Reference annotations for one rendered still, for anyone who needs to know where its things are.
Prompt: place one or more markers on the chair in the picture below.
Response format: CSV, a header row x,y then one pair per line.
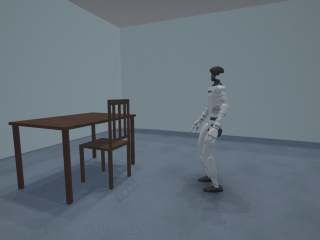
x,y
109,144

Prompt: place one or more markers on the table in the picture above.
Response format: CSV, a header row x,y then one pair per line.
x,y
65,123

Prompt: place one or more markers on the robot left upper arm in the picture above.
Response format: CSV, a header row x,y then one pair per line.
x,y
221,91

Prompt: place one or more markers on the right robot hand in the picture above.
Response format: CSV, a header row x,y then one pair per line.
x,y
198,124

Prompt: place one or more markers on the left robot hand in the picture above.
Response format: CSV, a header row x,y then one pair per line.
x,y
213,133

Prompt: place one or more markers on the right robot thigh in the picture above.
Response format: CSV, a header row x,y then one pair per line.
x,y
201,139

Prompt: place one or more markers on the robot right forearm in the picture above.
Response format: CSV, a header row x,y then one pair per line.
x,y
204,115

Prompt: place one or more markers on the robot left forearm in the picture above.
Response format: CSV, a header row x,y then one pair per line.
x,y
221,114

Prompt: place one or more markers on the humanoid robot head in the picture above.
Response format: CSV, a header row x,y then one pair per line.
x,y
216,71

